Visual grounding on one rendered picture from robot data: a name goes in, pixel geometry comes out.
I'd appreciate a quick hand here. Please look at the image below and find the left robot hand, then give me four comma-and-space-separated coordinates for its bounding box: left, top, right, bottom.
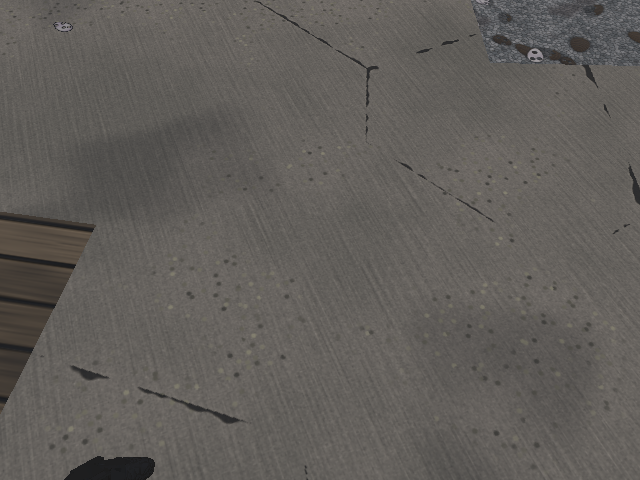
64, 456, 155, 480

